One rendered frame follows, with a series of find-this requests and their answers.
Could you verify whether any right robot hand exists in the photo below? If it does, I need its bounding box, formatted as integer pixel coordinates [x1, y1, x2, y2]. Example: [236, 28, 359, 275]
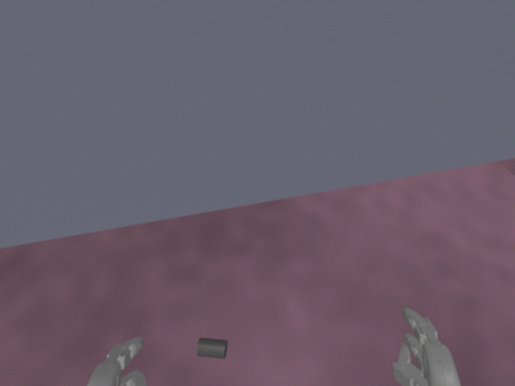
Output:
[393, 306, 461, 386]

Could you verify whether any can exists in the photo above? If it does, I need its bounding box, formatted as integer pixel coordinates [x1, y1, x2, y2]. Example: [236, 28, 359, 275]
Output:
[197, 338, 227, 359]

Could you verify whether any left robot hand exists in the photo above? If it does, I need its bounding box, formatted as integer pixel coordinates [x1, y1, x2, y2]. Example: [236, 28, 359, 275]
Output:
[87, 337, 146, 386]

